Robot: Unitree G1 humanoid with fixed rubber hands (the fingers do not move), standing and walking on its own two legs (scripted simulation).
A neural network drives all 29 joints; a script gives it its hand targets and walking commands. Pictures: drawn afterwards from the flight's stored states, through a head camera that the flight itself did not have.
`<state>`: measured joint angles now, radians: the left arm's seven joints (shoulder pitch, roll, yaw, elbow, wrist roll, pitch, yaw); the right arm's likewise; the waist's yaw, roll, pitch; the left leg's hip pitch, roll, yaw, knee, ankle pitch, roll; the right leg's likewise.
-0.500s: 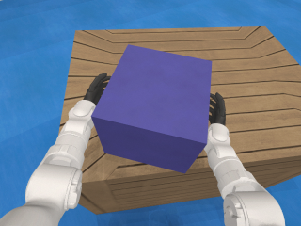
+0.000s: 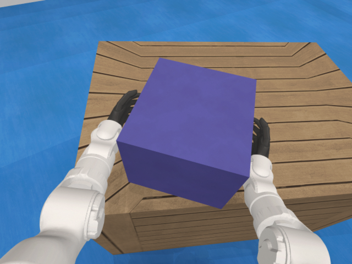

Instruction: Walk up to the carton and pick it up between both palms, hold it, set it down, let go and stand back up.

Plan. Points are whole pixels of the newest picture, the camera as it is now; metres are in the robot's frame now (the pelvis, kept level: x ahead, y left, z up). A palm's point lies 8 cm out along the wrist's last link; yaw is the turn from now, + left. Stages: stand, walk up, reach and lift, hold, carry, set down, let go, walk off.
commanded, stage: reach and lift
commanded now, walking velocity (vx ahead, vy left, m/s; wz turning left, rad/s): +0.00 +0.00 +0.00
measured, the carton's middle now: (190, 132) +0.42 -0.05 +0.02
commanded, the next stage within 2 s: none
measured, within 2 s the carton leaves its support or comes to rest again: leaves its support in 0.06 s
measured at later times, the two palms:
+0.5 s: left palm (118, 126) +0.42 +0.12 +0.07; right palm (264, 155) +0.33 -0.21 +0.05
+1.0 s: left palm (114, 127) +0.39 +0.12 +0.11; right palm (275, 140) +0.34 -0.22 +0.10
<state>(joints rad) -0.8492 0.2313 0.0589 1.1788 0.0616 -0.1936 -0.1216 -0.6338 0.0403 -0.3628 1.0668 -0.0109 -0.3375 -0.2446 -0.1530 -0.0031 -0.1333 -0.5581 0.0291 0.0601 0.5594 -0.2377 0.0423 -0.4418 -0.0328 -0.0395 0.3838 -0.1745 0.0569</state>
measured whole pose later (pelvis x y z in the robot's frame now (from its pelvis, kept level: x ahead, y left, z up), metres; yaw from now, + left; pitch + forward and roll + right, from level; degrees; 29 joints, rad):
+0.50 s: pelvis +0.00 +0.00 +0.00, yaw +0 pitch +12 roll -3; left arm -0.75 0.20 0.01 1.18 0.06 -0.32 -0.02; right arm -0.59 0.02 -0.36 1.10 -0.01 -0.42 -0.18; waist -0.14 0.04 -0.17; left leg -0.52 0.03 0.06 0.53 -0.22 0.04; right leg -0.40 -0.03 -0.04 0.33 -0.14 0.06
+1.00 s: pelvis -0.01 -0.02 +0.01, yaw +1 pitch +7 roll -2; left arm -0.68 0.18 -0.06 1.00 -0.14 -0.11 0.04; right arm -0.55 -0.05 -0.22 0.80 0.12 -0.06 -0.18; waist -0.08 0.04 -0.17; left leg -0.41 0.03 0.06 0.47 -0.19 0.03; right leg -0.31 -0.03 -0.04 0.33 -0.14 0.05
